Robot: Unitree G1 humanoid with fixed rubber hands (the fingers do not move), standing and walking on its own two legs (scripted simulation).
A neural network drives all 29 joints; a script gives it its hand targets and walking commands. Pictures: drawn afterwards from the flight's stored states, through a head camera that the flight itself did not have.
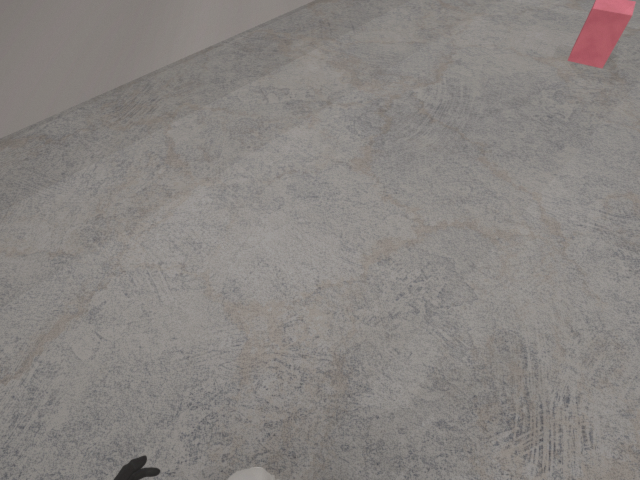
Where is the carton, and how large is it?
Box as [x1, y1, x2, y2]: [568, 0, 635, 67]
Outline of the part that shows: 635,1 596,0 573,46 568,60 602,67 630,18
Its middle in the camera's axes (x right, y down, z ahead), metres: +1.65 -1.24 +2.31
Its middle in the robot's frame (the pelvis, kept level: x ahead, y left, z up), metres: +2.52 -1.58 -0.63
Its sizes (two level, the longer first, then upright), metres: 0.208 0.197 0.297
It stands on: the floor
